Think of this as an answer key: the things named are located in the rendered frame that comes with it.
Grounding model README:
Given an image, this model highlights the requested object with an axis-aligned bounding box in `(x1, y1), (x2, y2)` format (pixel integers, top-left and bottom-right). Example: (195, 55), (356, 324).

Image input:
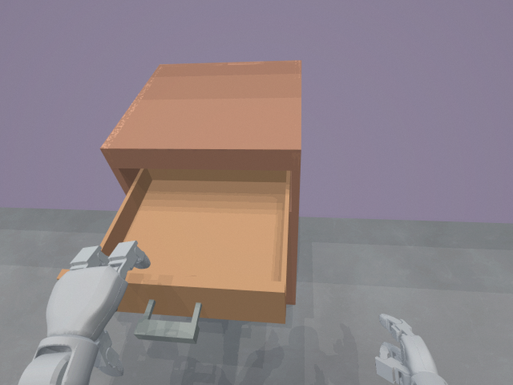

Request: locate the robot left hand
(46, 241), (151, 376)

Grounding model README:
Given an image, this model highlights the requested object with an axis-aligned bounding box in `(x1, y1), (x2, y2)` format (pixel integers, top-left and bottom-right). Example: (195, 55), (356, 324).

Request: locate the handle
(133, 299), (202, 344)

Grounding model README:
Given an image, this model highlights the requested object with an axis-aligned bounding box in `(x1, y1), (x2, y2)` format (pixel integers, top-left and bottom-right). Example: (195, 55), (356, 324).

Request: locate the drawer
(56, 168), (291, 324)

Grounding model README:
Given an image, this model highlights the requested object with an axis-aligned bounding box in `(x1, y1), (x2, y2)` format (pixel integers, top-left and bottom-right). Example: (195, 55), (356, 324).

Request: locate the cabinet
(100, 60), (301, 305)

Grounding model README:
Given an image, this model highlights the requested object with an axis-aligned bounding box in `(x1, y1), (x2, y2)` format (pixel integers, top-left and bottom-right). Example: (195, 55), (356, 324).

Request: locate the robot right hand
(375, 314), (438, 385)

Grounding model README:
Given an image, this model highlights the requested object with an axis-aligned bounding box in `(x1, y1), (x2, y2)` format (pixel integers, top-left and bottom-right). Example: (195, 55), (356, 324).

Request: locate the robot left forearm
(18, 334), (99, 385)

